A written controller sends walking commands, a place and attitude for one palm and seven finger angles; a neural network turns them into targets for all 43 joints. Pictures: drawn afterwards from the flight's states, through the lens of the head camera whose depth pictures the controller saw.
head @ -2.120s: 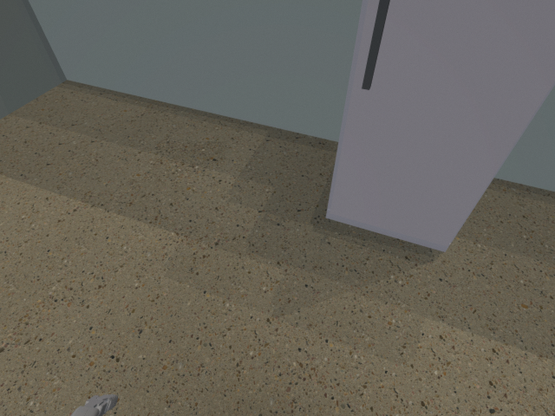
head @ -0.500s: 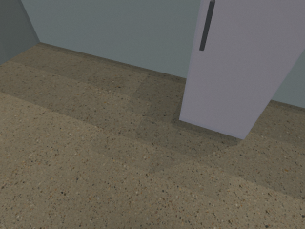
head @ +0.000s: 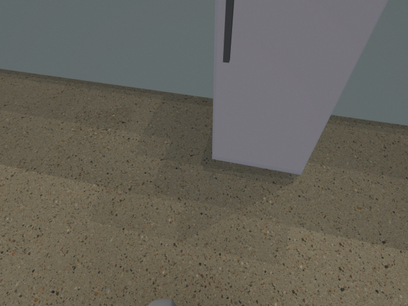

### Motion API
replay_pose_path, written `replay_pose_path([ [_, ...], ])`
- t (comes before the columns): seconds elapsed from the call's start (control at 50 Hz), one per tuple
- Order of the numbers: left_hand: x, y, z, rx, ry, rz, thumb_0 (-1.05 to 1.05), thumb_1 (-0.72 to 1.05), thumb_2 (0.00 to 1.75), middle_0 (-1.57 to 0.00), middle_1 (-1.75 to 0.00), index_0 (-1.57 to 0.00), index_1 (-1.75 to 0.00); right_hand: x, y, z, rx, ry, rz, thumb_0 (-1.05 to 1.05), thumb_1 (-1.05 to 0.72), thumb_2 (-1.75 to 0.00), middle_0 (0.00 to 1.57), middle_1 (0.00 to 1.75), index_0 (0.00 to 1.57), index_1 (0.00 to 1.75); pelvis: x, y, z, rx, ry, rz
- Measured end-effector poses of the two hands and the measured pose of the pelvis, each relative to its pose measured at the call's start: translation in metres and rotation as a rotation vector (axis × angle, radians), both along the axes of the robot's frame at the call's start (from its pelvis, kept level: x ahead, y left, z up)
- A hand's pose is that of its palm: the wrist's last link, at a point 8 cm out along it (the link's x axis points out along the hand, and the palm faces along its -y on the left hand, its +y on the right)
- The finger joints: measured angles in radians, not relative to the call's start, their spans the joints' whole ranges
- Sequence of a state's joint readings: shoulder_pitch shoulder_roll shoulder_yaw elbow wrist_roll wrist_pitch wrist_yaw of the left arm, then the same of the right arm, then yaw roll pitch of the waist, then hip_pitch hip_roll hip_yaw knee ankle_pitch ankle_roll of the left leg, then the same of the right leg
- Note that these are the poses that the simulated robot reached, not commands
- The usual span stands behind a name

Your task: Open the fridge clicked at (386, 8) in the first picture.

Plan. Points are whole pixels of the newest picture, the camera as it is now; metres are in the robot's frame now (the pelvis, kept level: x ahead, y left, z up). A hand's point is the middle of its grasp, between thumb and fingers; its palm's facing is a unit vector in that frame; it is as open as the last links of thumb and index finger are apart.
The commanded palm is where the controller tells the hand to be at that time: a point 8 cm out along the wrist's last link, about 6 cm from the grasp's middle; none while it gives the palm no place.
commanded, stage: walk to a spot facing it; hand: left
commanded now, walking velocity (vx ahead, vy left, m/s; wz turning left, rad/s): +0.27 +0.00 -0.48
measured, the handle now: (229, 26) +0.97 +0.00 +0.10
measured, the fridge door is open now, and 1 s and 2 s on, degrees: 0 0 0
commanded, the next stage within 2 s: take the last steps up to it in 0.14 s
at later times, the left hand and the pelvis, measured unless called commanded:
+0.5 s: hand (112, 259) +0.24 +0.27 -0.18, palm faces -0.15 -0.97 -0.19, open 7.4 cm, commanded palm none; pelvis +0.19 +0.07 +0.00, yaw -13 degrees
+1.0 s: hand (182, 181) +0.48 +0.12 -0.17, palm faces -0.34 -0.93 -0.11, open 7.4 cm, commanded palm none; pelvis +0.34 +0.00 +0.00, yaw -14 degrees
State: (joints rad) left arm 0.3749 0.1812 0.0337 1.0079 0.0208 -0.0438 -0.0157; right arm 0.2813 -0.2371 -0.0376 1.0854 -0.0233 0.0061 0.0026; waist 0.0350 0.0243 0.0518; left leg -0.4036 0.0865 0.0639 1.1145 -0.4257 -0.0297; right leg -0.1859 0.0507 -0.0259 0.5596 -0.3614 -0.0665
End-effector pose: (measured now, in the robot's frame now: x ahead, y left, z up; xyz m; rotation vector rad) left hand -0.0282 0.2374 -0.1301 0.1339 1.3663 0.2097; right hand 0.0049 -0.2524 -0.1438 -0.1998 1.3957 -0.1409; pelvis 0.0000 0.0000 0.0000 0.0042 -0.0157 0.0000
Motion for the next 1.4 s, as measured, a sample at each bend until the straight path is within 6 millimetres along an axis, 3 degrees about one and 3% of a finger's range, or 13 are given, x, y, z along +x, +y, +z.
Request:
replay_pose_path([
  [0.18, 0.034, -0.002, 0.01, -0.04, 0.135, -0.072, 0.01, 0.9, 0.9, -0.2, -0.3, -0.2, -0.3, 0.13, 0.018, 0.023, 0.021, -0.267, -0.061, 0.01, -0.91, -0.9, 0.2, 0.3, 0.2, 0.3, 0.058, 0.015, 0.011, -0.003, 0.028, -0.099],
  [0.32, 0.107, 0.038, -0.01, -0.025, 0.137, -0.096, 0.01, 0.9, 0.9, -0.2, -0.3, -0.2, -0.3, 0.23, 0.055, 0.025, 0.012, -0.379, -0.044, 0.01, -0.91, -0.9, 0.2, 0.3, 0.2, 0.3, 0.124, 0.044, -0.003, -0.022, 0.03, -0.152],
  [0.38, 0.153, 0.061, -0.029, -0.024, 0.126, -0.126, 0.01, 0.9, 0.9, -0.2, -0.3, -0.2, -0.3, 0.251, 0.068, 0.022, -0.02, -0.417, -0.065, 0.01, -0.91, -0.9, 0.2, 0.3, 0.2, 0.3, 0.152, 0.058, -0.015, -0.026, 0.017, -0.187],
  [0.48, 0.254, 0.079, -0.022, -0.021, -0.001, -0.224, 0.01, 0.91, 0.9, -0.2, -0.3, -0.19, -0.3, 0.224, 0.084, 0.028, -0.041, -0.322, -0.154, 0.0, -0.91, -0.9, 0.2, 0.3, 0.21, 0.3, 0.182, 0.071, -0.002, -0.033, -0.01, -0.221],
  [0.6, 0.35, 0.07, -0.004, -0.047, -0.138, -0.297, 0.01, 0.91, 0.9, -0.19, -0.3, -0.19, -0.3, 0.168, 0.095, 0.032, -0.067, -0.126, -0.289, 0.0, -0.94, -0.9, 0.2, 0.3, 0.21, 0.3, 0.219, 0.079, 0.012, -0.027, 0.0, -0.237],
  [0.7, 0.393, 0.05, -0.001, -0.077, -0.134, -0.337, 0.0, 0.91, 0.9, -0.19, -0.3, -0.19, -0.3, 0.132, 0.115, 0.032, -0.037, 0.027, -0.374, 0.0, -0.93, -0.9, 0.2, 0.3, 0.2, 0.3, 0.248, 0.076, 0.015, -0.018, 0.007, -0.242],
  [0.8, 0.426, 0.019, -0.004, -0.108, -0.093, -0.382, 0.01, 0.91, 0.9, -0.19, -0.3, -0.19, -0.3, 0.115, 0.136, 0.035, 0.016, 0.141, -0.447, 0.0, -0.92, -0.9, 0.2, 0.3, 0.2, 0.3, 0.277, 0.062, 0.017, -0.016, 0.013, -0.248],
  [0.92, 0.478, -0.03, -0.006, -0.128, -0.096, -0.434, 0.01, 0.91, 0.9, -0.19, -0.3, -0.19, -0.3, 0.118, 0.146, 0.036, 0.093, 0.253, -0.508, 0.01, -0.91, -0.9, 0.2, 0.3, 0.2, 0.3, 0.311, 0.032, 0.013, -0.01, 0.029, -0.248],
  [1.02, 0.527, -0.075, -0.011, -0.123, -0.167, -0.443, 0.01, 0.91, 0.9, -0.2, -0.3, -0.19, -0.3, 0.14, 0.127, 0.021, 0.152, 0.318, -0.519, 0.01, -0.91, -0.9, 0.2, 0.3, 0.21, 0.3, 0.346, -0.003, -0.001, -0.008, 0.034, -0.235],
  [1.12, 0.54, -0.08, -0.002, -0.092, -0.249, -0.297, -0.02, 0.93, 0.9, -0.2, -0.3, -0.2, -0.3, 0.216, 0.071, 0.009, 0.132, 0.239, -0.417, 0.01, -0.91, -0.9, 0.2, 0.3, 0.2, 0.3, 0.375, -0.025, 0.002, -0.023, 0.015, -0.189],
  [1.26, 0.53, -0.052, -0.001, -0.011, -0.148, -0.247, -0.03, 0.95, 0.9, -0.2, -0.3, -0.2, -0.3, 0.382, -0.01, 0.009, 0.01, -0.095, -0.27, 0.01, -0.92, -0.9, 0.2, 0.3, 0.2, 0.3, 0.416, -0.033, 0.007, -0.042, 0.016, -0.163],
  [1.32, 0.516, -0.046, -0.011, -0.029, -0.058, -0.22, -0.02, 0.93, 0.9, -0.2, -0.3, -0.19, -0.3, 0.442, -0.027, 0.018, -0.033, -0.2, -0.215, 0.01, -0.94, -0.9, 0.2, 0.3, 0.2, 0.3, 0.435, -0.031, 0.004, -0.053, 0.012, -0.164],
  [1.4, 0.501, -0.042, -0.031, -0.064, 0.058, -0.171, -0.01, 0.92, 0.9, -0.19, -0.3, -0.19, -0.3, 0.501, -0.027, 0.025, -0.071, -0.271, -0.147, 0.01, -0.93, -0.9, 0.19, 0.3, 0.2, 0.3, 0.462, -0.025, -0.004, -0.049, -0.004, -0.171],
])
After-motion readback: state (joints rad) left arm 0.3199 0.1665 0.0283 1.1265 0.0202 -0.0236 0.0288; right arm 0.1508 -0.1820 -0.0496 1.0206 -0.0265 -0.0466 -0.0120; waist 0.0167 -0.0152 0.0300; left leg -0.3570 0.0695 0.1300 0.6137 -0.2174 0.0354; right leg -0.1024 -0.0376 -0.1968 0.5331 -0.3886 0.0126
